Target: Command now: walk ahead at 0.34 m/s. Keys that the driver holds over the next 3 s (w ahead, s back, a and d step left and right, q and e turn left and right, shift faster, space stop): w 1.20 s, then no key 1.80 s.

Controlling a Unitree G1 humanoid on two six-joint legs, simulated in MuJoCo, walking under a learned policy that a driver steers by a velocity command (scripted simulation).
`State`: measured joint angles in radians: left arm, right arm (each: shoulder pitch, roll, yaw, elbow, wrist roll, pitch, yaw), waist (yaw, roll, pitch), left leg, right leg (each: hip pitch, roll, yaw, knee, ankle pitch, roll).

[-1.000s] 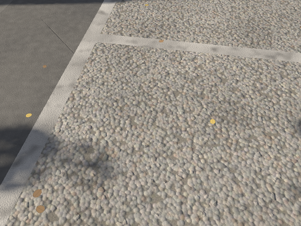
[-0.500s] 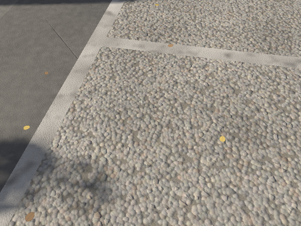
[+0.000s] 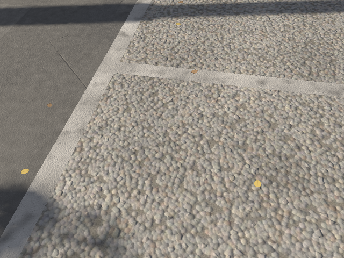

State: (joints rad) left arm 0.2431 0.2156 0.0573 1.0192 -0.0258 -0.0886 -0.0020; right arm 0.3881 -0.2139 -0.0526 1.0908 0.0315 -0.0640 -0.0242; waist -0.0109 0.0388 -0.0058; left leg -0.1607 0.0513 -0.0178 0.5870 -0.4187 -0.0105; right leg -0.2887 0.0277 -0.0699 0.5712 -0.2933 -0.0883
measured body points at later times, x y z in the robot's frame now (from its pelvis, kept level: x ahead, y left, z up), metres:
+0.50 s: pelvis +0.23 +0.05 -0.01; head +0.27 +0.05 +0.44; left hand +0.14 +0.30 -0.15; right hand +0.46 -0.18 -0.10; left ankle +0.36 +0.14 -0.73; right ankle +0.02 -0.09 -0.71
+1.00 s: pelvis +0.50 +0.04 +0.01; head +0.53 +0.04 +0.46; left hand +0.72 +0.27 -0.10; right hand +0.45 -0.22 -0.14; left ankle +0.36 +0.14 -0.73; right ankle +0.69 -0.09 -0.70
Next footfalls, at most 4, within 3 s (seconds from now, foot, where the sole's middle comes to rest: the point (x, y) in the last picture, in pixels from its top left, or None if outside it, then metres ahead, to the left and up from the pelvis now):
0.48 left None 0.40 0.15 -0.76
1.06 right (204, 209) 0.73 -0.09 -0.76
1.52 left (154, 168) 0.94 0.13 -0.76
1.80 right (207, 183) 0.86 -0.11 -0.76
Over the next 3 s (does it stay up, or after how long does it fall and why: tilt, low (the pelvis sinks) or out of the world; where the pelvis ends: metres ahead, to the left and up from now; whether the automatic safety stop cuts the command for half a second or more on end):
stays up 0.86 0.01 0.01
